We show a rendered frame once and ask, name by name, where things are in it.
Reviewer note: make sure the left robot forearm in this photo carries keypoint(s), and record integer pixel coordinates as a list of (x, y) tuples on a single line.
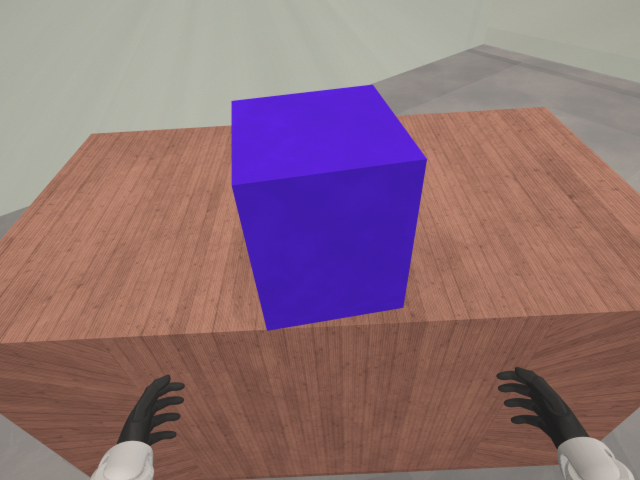
[(130, 460)]

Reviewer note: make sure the pedestal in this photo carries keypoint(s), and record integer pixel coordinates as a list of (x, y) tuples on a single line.
[(132, 264)]

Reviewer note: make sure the right robot forearm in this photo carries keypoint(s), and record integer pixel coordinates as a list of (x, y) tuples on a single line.
[(585, 458)]

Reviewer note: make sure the robot left hand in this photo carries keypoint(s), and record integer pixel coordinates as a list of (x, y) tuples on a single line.
[(141, 420)]

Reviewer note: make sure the robot right hand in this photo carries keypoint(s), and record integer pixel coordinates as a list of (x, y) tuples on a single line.
[(555, 418)]

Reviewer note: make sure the carton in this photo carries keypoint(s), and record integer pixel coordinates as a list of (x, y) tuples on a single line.
[(327, 186)]

